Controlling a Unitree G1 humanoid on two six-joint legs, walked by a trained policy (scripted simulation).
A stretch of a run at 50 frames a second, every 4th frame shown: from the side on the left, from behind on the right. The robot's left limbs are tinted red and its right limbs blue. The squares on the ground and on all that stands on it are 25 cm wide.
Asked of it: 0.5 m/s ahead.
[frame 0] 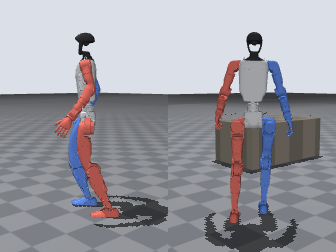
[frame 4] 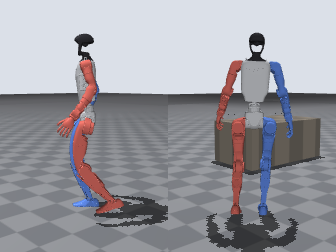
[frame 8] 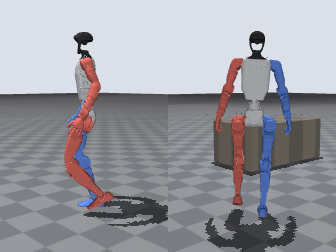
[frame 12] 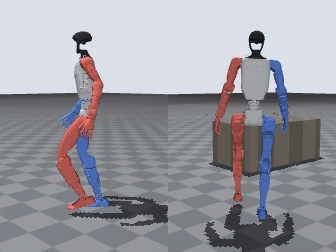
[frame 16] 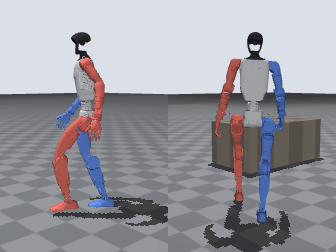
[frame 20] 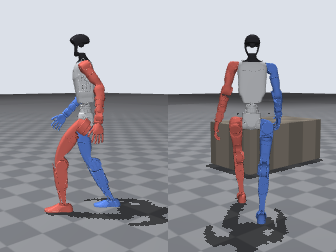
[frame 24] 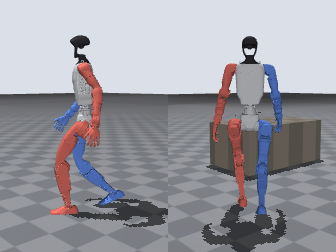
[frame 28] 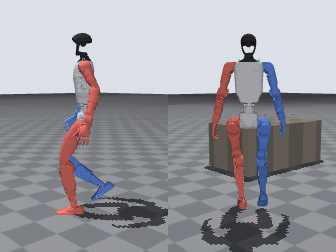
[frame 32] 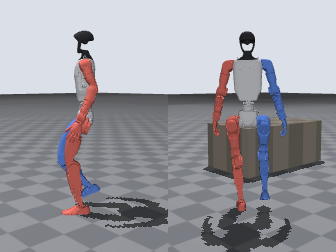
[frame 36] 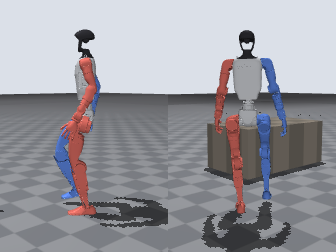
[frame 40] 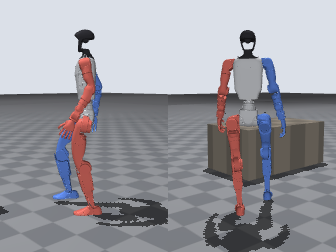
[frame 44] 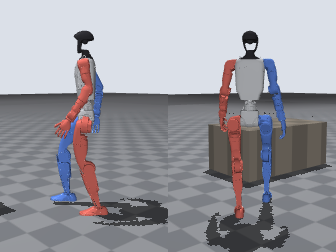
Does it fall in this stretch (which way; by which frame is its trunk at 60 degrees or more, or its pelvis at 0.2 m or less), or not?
no
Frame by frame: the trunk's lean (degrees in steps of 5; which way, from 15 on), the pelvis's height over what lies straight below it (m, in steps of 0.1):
0: 0, 0.8
4: 5, 0.8
8: 5, 0.8
12: 5, 0.8
16: 5, 0.8
20: 5, 0.8
24: 5, 0.7
28: 0, 0.8
32: 0, 0.8
36: 0, 0.8
40: 0, 0.8
44: 0, 0.8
